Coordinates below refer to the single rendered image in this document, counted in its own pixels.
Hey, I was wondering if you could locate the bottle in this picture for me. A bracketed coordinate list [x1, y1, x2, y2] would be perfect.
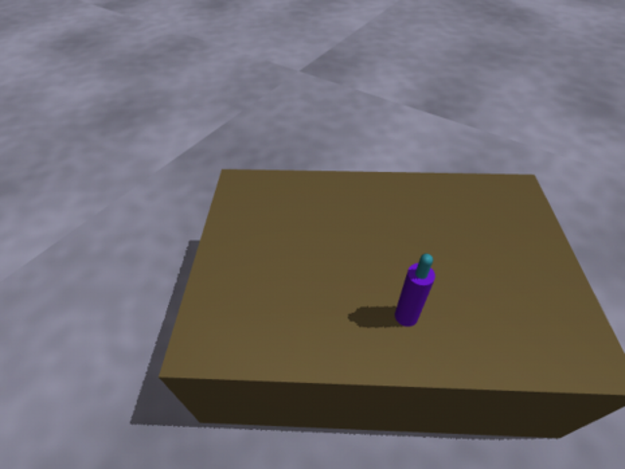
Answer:
[395, 253, 436, 326]

